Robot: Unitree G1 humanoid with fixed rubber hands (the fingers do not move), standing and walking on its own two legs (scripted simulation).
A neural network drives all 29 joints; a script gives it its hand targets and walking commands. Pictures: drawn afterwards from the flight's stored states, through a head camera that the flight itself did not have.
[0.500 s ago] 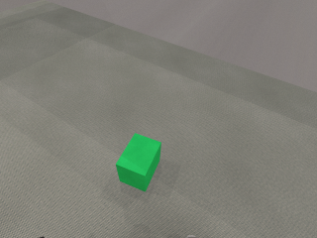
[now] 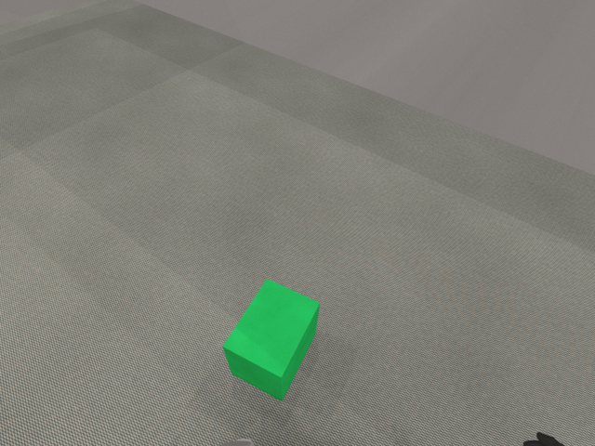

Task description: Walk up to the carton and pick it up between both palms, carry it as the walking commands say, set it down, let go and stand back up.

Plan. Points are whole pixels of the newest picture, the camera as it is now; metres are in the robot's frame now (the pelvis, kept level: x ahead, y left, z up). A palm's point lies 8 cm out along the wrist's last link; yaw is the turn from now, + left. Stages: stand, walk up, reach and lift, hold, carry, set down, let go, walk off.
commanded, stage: walk up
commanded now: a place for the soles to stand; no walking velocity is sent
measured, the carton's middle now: (274, 339) +0.53 +0.10 -0.63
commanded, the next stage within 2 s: none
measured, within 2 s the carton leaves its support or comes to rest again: neither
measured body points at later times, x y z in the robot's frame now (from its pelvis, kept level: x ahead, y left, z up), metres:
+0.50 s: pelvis +0.05 -0.02 +0.02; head +0.06 -0.03 +0.47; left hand +0.21 +0.30 -0.07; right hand +0.16 -0.35 -0.09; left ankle +0.08 +0.12 -0.71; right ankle +0.06 -0.14 -0.71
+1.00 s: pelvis +0.05 +0.07 +0.00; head +0.10 +0.03 +0.45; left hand +0.11 +0.47 -0.04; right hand +0.20 -0.30 -0.09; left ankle +0.10 +0.23 -0.69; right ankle +0.06 -0.13 -0.71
